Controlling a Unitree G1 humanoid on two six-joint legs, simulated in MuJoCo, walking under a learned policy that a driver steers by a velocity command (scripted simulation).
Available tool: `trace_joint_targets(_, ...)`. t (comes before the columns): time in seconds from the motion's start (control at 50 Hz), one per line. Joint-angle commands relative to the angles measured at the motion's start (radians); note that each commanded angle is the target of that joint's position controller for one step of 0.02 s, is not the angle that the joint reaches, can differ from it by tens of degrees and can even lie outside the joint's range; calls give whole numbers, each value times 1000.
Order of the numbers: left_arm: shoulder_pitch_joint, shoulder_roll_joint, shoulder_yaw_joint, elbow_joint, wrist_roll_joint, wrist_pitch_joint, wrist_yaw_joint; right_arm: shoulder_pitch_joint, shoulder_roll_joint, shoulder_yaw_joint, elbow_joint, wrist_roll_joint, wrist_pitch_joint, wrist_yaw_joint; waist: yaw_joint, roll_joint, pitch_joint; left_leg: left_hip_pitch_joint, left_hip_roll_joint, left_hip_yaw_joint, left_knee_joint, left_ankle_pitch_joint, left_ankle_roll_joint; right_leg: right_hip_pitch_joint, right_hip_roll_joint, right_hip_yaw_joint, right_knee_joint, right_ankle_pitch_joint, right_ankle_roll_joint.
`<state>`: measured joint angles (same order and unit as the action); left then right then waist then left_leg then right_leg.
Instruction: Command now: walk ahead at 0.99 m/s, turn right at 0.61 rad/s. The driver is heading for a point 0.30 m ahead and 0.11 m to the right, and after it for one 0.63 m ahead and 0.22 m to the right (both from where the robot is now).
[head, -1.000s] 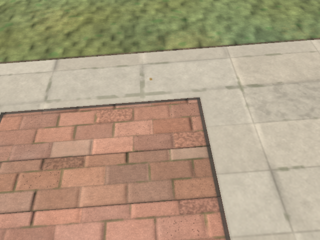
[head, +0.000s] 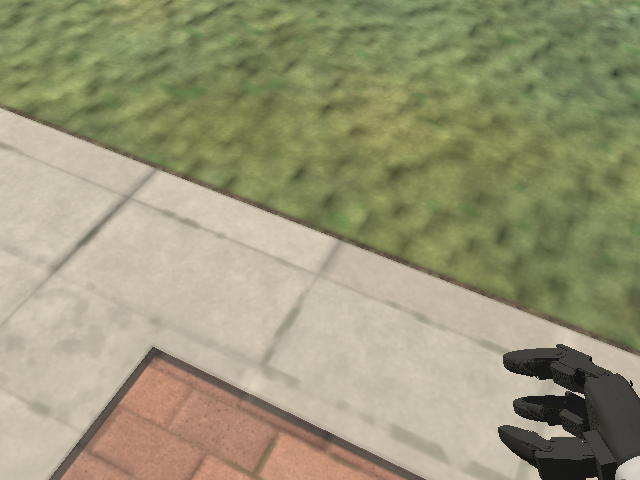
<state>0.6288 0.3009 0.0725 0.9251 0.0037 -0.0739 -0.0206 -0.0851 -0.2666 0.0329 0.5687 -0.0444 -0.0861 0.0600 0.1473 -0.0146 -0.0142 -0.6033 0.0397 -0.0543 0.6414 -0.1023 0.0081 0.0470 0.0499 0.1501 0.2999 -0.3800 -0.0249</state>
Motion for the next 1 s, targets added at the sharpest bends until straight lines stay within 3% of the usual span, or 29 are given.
trace_joint_targets(0.02,-171,210,42,-112,-9,-26,-8,289,-163,-72,61,-11,2,-37,-259,47,-50,634,-80,89,-64,-44,10,-393,-110,93,200,650,-118)
trace_joint_targets(0.04,-182,193,38,-115,-11,-30,-9,437,-206,-93,81,-26,-5,-60,-338,48,-141,834,15,11,-53,-138,29,-512,-61,61,482,591,-92)
trace_joint_targets(0.06,-195,56,7,-144,3,-36,0,620,-284,-115,96,-46,-9,-82,-368,212,-262,990,305,-324,-126,-526,54,-656,-3,12,853,-15,-86)
trace_joint_targets(0.08,-120,30,-4,-199,-42,-26,5,556,-325,-125,81,-37,3,-85,-276,375,-324,956,466,-842,-405,-743,123,-812,28,-42,1071,-77,-84)
trace_joint_targets(0.1,-201,77,1,-181,-11,-3,11,443,-232,-114,75,-21,8,-84,-243,204,-138,825,410,-745,-423,-777,140,-892,-57,-59,1116,29,-86)
trace_joint_targets(0.14,-296,61,3,-174,9,22,-1,374,-115,-88,90,-16,-5,-73,-205,61,34,635,318,-358,-360,-108,131,-853,-109,-83,1040,91,-57)
trace_joint_targets(0.2,-316,18,4,-200,25,66,-9,401,-72,-76,147,19,-30,-64,-139,128,56,571,272,-62,-301,583,97,-813,-123,-110,947,23,-24)
trace_joint_targets(0.22,-371,8,0,-231,28,71,-16,404,-68,-75,161,30,-33,-66,-136,141,61,578,260,-6,-320,642,89,-836,-117,-127,907,58,-22)
trace_joint_targets(0.24,-387,-5,-3,-270,-80,57,-6,235,-69,-89,110,66,-24,-86,-111,195,88,566,235,52,-352,539,76,-875,-144,-100,815,113,-5)
trace_joint_targets(0.26,-443,-4,-15,-296,-79,47,-13,178,-88,-91,93,69,-18,-102,-108,171,97,496,224,101,-383,494,68,-817,-145,-131,666,198,5)
trace_joint_targets(0.32,-401,24,-2,-288,-22,29,-47,207,-190,-120,110,58,-5,-137,-87,107,-13,415,130,251,-289,634,30,-430,-15,-270,369,479,8)
trace_joint_targets(0.36,-282,93,27,-273,-27,43,-55,207,-241,-138,103,81,-3,-135,-19,134,-97,425,148,242,-113,814,16,-232,37,-273,360,456,-38)
trace_joint_targets(0.38,-169,157,56,-254,-25,55,-49,190,-240,-140,90,94,-3,-125,44,119,-149,386,145,229,61,774,5,-76,45,-243,346,482,-80)
trace_joint_targets(0.4,-90,203,78,-231,-27,67,-32,202,-188,-126,85,92,-7,-109,76,15,-159,253,92,214,303,362,-28,104,24,-178,300,571,-120)
trace_joint_targets(0.42,-131,240,77,-243,-31,74,-5,250,-76,-94,91,45,-5,-86,22,-219,-95,78,-56,209,673,-511,-72,170,-66,-40,269,882,-175)
trace_joint_targets(0.44,-259,317,67,-347,35,45,-6,454,-77,-75,46,41,-10,-74,-132,-328,-305,-115,-156,21,977,-621,-101,334,-335,510,238,1084,-432)
trace_joint_targets(0.46,-322,292,75,-406,24,44,-17,416,-214,-92,39,42,-16,-68,-68,-173,-438,-111,-118,-116,969,-512,-80,330,-362,628,108,778,-457)
trace_joint_targets(0.48,-392,254,64,-426,-3,40,-19,324,-247,-100,17,50,-15,-71,-89,-51,-304,-135,-91,-122,871,-422,-62,193,-308,572,62,555,-412)
trace_joint_targets(0.5,-437,220,56,-430,-28,38,-16,287,-229,-100,18,38,-7,-85,-129,59,-206,-122,-61,-116,792,-375,-66,52,-254,524,49,477,-359)
trace_joint_targets(0.52,-464,202,49,-434,-34,39,-11,279,-221,-101,19,28,2,-95,-156,81,-158,-82,-53,-121,728,-358,-70,-58,-222,477,48,559,-336)
trace_joint_targets(0.62,-470,203,56,-410,-27,73,41,215,-134,-88,10,21,24,-98,-176,50,-132,47,-82,-89,378,-272,-114,-284,-100,305,103,890,-257)
trace_joint_targets(0.7,-488,200,58,-418,-41,119,75,142,-112,-88,2,38,41,-90,-158,-33,-164,116,-129,-100,195,-89,-123,-321,-43,321,125,652,-167)
trace_joint_targets(0.84,-483,109,27,-419,-22,122,65,145,-123,-113,15,39,20,-71,-150,-144,-107,346,-78,-95,-197,72,-57,-319,-35,395,249,355,-110)
trace_joint_targets(0.86,-417,63,13,-405,-17,121,57,135,-140,-116,7,29,21,-71,-123,-40,-112,449,31,-170,-252,176,0,-377,23,336,368,68,-68)
trace_joint_targets(0.88,-325,35,1,-392,-6,117,57,114,-186,-119,-26,5,33,-78,-75,178,-108,545,237,-370,-240,488,116,-509,155,196,604,-288,-4)
trace_joint_targets(0.9,-310,138,30,-408,-19,109,53,186,-222,-135,-1,-14,41,-77,-77,305,-128,502,385,-613,-304,421,289,-599,156,119,795,-344,51)
trace_joint_targets(0.92,-353,214,50,-382,-19,109,58,172,-182,-131,-10,2,43,-76,-105,207,-95,446,339,-598,-307,231,291,-614,91,99,912,-244,85)
trace_joint_targets(0.94,-398,221,55,-366,-18,121,62,159,-134,-117,-12,15,52,-80,-124,127,-66,405,260,-471,-296,86,237,-611,73,87,956,-159,99)
trace_joint_targets(1.0,-399,115,22,-357,-15,137,61,137,-115,-95,-10,28,74,-88,-120,110,-19,310,134,-306,-333,-56,170,-571,67,10,988,-61,121)
